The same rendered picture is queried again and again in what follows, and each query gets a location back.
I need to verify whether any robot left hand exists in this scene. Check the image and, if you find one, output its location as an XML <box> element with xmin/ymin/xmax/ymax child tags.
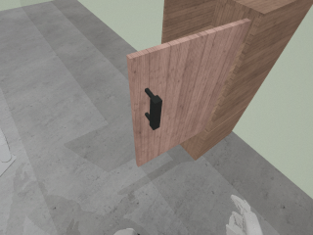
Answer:
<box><xmin>0</xmin><ymin>128</ymin><xmax>17</xmax><ymax>177</ymax></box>

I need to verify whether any robot right hand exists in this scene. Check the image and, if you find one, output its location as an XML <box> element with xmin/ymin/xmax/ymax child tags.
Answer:
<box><xmin>226</xmin><ymin>195</ymin><xmax>264</xmax><ymax>235</ymax></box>

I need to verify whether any handle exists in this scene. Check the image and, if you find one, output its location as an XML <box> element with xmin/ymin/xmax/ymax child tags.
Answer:
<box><xmin>145</xmin><ymin>88</ymin><xmax>162</xmax><ymax>130</ymax></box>

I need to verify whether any cupboard door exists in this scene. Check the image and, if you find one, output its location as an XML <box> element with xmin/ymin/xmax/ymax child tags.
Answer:
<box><xmin>126</xmin><ymin>18</ymin><xmax>251</xmax><ymax>167</ymax></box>

